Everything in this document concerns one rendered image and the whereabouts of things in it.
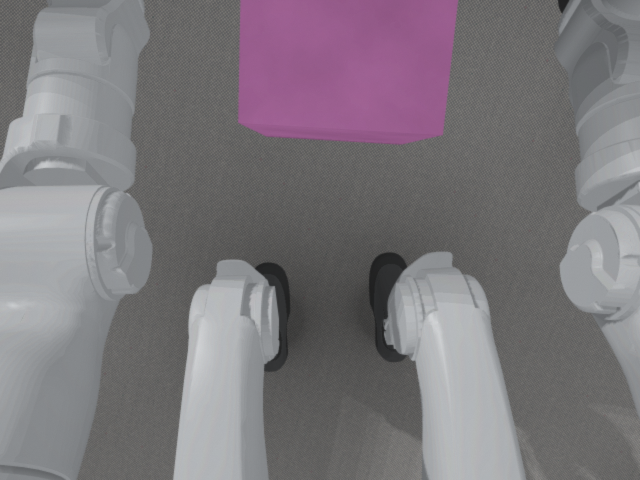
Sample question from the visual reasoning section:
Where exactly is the carton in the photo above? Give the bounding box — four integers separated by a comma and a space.
238, 0, 458, 145

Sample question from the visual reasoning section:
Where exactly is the right robot upper arm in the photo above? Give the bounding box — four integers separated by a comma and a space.
560, 204, 640, 420

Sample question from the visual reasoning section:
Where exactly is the right robot shin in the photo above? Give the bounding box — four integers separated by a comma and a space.
383, 252, 491, 355

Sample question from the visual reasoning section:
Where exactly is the robot left forearm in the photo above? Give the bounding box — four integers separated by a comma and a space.
0, 0, 150, 191

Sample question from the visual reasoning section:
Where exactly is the left robot upper arm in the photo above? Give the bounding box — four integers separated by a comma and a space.
0, 185, 152, 480

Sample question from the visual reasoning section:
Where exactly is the robot right forearm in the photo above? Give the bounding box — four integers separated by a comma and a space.
554, 0, 640, 212

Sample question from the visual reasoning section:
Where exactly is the robot left thigh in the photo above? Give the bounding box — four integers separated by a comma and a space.
173, 275, 279, 480

